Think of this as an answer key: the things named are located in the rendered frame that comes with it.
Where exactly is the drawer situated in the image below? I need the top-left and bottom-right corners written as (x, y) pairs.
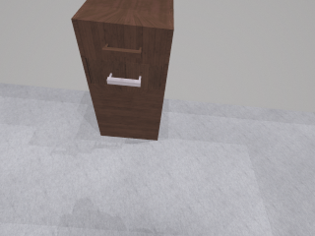
top-left (87, 58), bottom-right (163, 90)

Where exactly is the cabinet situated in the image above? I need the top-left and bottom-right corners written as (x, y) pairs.
top-left (71, 0), bottom-right (174, 141)

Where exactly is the handle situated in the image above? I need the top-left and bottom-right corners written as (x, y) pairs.
top-left (106, 73), bottom-right (142, 87)
top-left (102, 46), bottom-right (142, 59)

